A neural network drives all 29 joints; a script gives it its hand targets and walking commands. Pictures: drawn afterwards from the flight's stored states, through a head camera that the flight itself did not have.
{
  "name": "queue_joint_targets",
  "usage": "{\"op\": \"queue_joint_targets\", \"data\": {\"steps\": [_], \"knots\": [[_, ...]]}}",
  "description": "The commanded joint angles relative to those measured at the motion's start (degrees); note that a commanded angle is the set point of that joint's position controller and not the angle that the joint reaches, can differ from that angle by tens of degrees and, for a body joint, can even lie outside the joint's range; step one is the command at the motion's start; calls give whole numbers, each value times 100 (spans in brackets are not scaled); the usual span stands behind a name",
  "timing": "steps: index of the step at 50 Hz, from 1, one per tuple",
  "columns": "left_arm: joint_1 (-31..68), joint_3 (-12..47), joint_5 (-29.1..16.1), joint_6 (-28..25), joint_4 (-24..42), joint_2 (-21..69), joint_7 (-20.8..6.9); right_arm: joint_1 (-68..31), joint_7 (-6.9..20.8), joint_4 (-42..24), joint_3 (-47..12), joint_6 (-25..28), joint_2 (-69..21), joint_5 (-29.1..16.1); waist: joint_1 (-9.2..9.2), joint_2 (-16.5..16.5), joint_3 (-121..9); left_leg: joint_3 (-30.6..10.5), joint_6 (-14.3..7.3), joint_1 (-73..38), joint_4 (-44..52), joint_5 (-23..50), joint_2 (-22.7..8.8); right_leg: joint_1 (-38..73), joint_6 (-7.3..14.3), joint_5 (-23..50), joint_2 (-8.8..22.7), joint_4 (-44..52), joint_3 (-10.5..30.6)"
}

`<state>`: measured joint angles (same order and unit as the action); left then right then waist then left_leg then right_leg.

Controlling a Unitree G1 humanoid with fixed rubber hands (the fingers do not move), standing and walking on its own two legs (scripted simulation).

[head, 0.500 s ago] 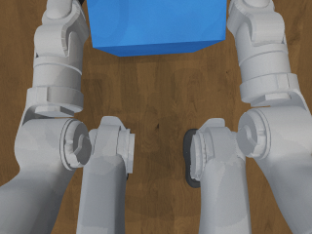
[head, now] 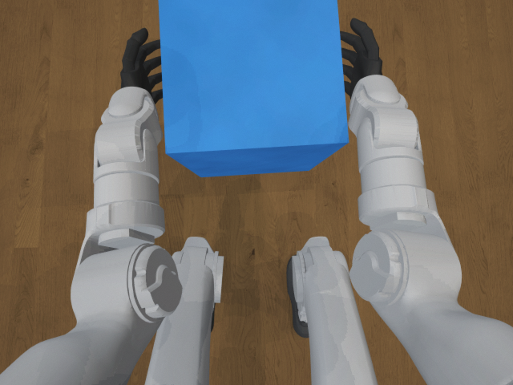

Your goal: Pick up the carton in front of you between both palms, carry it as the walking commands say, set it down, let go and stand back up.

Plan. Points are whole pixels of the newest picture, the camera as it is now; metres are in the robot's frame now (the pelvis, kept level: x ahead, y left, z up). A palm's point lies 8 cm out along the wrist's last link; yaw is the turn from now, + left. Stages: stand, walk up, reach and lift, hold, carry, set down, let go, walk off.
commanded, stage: reach and lift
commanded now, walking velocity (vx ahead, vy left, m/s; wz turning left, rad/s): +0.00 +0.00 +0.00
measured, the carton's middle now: (252, 100) +0.53 +0.01 -0.13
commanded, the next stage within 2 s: none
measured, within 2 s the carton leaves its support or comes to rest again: neither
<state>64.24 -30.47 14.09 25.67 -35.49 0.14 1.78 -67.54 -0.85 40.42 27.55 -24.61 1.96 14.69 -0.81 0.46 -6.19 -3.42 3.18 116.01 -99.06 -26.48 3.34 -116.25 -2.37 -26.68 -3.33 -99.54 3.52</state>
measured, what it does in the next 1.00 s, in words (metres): rises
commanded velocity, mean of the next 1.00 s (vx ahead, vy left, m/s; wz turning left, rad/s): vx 0.00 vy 0.00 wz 0.00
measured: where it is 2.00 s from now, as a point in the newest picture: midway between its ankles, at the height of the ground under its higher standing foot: (253, 309)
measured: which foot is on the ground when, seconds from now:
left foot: down 0.00-1.00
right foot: down 0.00-1.00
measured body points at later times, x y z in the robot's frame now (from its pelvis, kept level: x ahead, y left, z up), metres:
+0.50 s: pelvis +0.05 +0.00 +0.14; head +0.21 +0.00 +0.56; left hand +0.47 +0.16 +0.10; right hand +0.48 -0.15 +0.10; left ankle +0.12 +0.13 -0.46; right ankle +0.12 -0.13 -0.46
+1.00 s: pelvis +0.09 +0.00 +0.26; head +0.13 +0.00 +0.71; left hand +0.42 +0.15 +0.25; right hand +0.42 -0.15 +0.25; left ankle +0.12 +0.13 -0.46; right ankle +0.12 -0.13 -0.46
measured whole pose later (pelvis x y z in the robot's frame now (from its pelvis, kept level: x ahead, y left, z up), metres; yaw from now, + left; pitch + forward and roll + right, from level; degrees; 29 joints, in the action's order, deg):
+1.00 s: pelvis +0.09 +0.00 +0.26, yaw -1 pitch +10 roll +0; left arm 20.5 -19.5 14.6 26.8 -25.1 9.3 0.0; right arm -20.9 0.1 25.6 19.2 -26.4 -9.3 14.7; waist -0.1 0.0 -6.5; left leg -3.8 1.0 32.9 -39.2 -16.6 1.1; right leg -32.9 -0.9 -16.6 -1.2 -39.3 4.1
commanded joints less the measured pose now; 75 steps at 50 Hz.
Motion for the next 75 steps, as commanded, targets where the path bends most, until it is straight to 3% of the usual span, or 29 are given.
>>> {"op": "queue_joint_targets", "data": {"steps": [1,10,20,32,51,55,64,75], "knots": [[4031,3356,-1231,-18,-25,6137,-1528,-3502,1516,37,-2960,-38,-6310,-1198,-56,-35,-7122,948,-116,-4144,1149,1111,649,3962,118,985,-649,1186,-863],[2704,3561,-1167,-96,-65,6433,-1556,-2268,1495,-77,-3297,21,-6687,-1184,-79,145,-6113,727,-122,-4609,1915,1377,657,4625,77,1341,-667,1998,-668],[1608,3576,-933,-292,-181,6574,-1558,-1167,1402,-58,-3270,234,-6845,-931,-22,59,-5050,519,-175,-5518,3002,1230,633,5609,105,1233,-634,3111,-421],[350,4007,-882,-329,156,6765,-1571,39,1456,-471,-3719,264,-7028,-916,-3,-12,-4244,236,-246,-7223,4395,1627,521,7248,179,1602,-525,4458,-185],[-1698,4669,-1006,195,1017,6570,-1559,2085,1472,-1430,-4357,-288,-6796,-1018,73,-36,-2166,-27,-285,-10169,6809,2710,296,10092,224,2688,-290,6879,34],[-1950,4847,-1104,464,1360,6497,-1550,2352,1461,-1773,-4508,-563,-6718,-1102,73,-38,-1624,-41,-279,-10654,7273,2618,255,10542,207,2587,-240,7345,37],[-1713,4194,-799,794,1096,6313,-1652,2092,1584,-1489,-3865,-891,-6519,-836,79,-74,-295,-23,-340,-10692,7742,1342,176,10578,276,1336,-180,7799,-21],[-1371,4387,-881,793,1343,6359,-1655,1763,1584,-1776,-4069,-889,-6594,-913,97,-44,-791,7,-323,-11059,7744,1710,195,10991,255,1721,-208,7808,-38]]}}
